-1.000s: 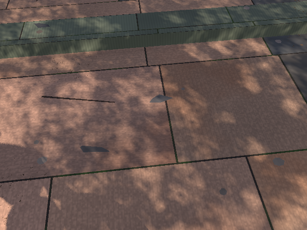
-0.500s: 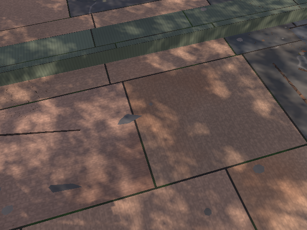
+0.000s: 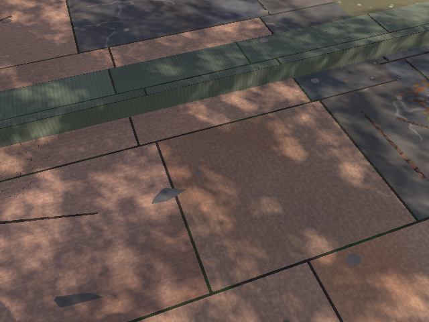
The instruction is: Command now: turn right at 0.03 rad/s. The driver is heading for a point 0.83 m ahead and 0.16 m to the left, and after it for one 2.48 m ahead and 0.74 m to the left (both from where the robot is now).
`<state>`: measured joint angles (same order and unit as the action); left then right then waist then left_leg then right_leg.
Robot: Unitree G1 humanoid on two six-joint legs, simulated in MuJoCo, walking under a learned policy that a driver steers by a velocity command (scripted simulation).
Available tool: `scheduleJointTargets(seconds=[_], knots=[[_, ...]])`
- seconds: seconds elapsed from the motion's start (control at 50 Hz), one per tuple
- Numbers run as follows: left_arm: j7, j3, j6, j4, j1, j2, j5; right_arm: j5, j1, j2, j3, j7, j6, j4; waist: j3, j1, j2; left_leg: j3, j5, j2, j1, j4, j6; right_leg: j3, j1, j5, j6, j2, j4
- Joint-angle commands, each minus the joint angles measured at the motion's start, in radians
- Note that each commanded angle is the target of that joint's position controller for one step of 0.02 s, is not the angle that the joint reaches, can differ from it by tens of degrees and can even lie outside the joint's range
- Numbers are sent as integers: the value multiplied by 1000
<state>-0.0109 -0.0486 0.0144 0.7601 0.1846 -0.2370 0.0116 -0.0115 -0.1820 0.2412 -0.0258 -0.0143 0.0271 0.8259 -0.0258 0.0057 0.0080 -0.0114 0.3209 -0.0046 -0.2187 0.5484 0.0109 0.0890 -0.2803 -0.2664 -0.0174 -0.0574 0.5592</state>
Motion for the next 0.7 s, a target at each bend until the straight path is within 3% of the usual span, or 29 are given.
scheduleJointTargets(seconds=[0.02,0.3,0.32,0.36,0.4,0.42,0.46,0.48,0.5,0.54,0.56,0.58,0.6,0.62,0.64,0.68,0.7], knots=[[-7,-24,-14,-53,-19,-105,-2,1,-6,113,-26,-1,9,-45,64,5,-31,-43,-179,-49,-10,-76,-26,87,65,237,-42,85,-77],[-19,-24,-13,38,-25,-95,-7,4,-29,108,-23,-9,7,30,33,2,-11,-39,-146,-38,-14,-111,-21,71,92,223,-31,77,-91],[-19,-23,-11,56,-10,-87,-7,3,-49,101,-22,-9,5,46,51,4,-13,-30,-50,-28,-8,-120,-24,60,99,121,-33,66,-98],[-22,-31,-10,75,3,-106,-20,17,-58,121,-30,-14,2,54,-6,0,9,-42,242,-19,-59,-130,-63,28,31,-250,-49,27,-80],[-20,-28,-33,70,-10,-98,-30,29,-87,131,-31,-20,16,52,-93,14,31,-136,435,-72,-79,-181,-123,23,-93,-397,-63,29,-57],[-15,-25,-54,63,-34,-82,-35,34,-123,151,-37,-21,29,61,-113,28,59,-222,471,-127,-40,-223,-160,3,-153,-352,-60,27,-9],[0,-18,-92,46,-89,-53,-42,36,-160,210,-57,-19,46,79,-134,35,159,-452,479,-297,41,-349,-248,-88,-242,-150,-42,25,135],[6,-19,-103,43,-104,-62,-40,34,-156,211,-59,-17,48,74,-141,37,151,-486,424,-326,26,-367,-266,-76,-237,-137,-50,50,151],[12,-20,-111,50,-85,-61,-43,34,-134,204,-57,-13,50,67,-134,17,153,-459,350,-320,12,-353,-255,-80,-193,-150,-63,58,112],[20,-30,-117,115,43,-72,-47,43,-57,184,-51,-1,40,43,-86,-57,141,-281,205,-215,-99,-290,-178,-112,97,-66,-77,33,-86],[18,-47,-114,160,143,-105,-44,39,-29,163,-45,0,40,30,-42,-95,107,-188,80,-151,-183,-190,-134,-68,265,7,-76,43,-99],[12,-72,-113,193,275,-184,-40,37,13,104,-28,0,50,-1,-6,-139,-91,-23,-46,-24,-331,114,-60,211,412,-120,-149,190,-230],[23,-88,-117,205,364,-262,-36,40,17,95,-26,-5,72,-38,31,-159,-300,8,143,52,-509,408,-24,577,527,-100,-276,385,-356],[26,-57,-126,191,305,-172,-19,54,6,143,-40,-2,82,-35,-3,-114,-184,-73,222,7,-612,578,-40,583,516,-58,-292,416,-344],[27,-41,-130,172,252,-123,-16,63,-20,140,-39,9,88,-22,-28,-81,-128,-95,145,-35,-642,626,-67,473,497,-13,-260,384,-336],[30,-27,-124,155,196,-107,-19,47,5,129,-42,19,92,-22,-47,-58,-65,-63,-2,-96,-658,584,-81,313,454,106,-209,336,-367],[29,-17,-116,159,199,-87,-17,38,19,120,-43,26,89,-26,-43,-51,-74,-46,-46,-114,-623,549,-74,240,422,194,-188,305,-379]])
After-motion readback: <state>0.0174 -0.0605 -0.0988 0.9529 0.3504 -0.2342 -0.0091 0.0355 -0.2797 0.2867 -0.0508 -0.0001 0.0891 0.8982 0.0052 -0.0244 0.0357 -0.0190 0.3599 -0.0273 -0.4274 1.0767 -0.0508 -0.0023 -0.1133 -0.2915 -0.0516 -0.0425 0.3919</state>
